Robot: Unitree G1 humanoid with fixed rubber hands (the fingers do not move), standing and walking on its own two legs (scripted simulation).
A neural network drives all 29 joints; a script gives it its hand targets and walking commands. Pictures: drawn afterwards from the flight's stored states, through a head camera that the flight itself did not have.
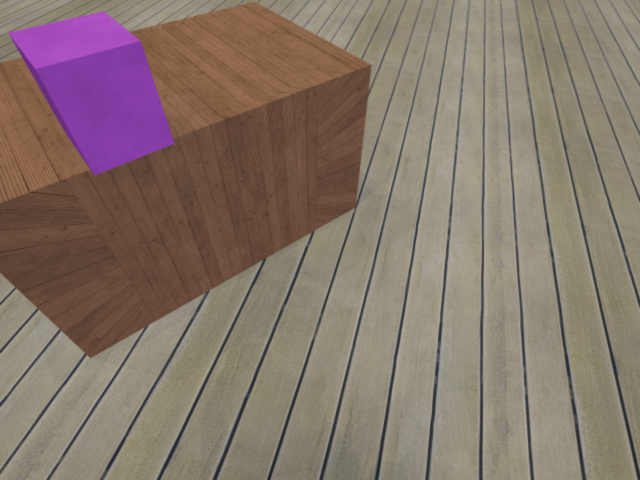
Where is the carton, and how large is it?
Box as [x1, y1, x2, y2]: [9, 11, 174, 174]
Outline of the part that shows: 9,32 10,36 63,129 94,174 174,143 140,41 103,11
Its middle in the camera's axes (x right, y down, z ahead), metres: -0.52 -0.34 +0.89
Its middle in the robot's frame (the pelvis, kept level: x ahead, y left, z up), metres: +0.90 +0.52 +0.01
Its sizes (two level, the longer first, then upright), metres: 0.210 0.200 0.250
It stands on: a pedestal, 0.66 m high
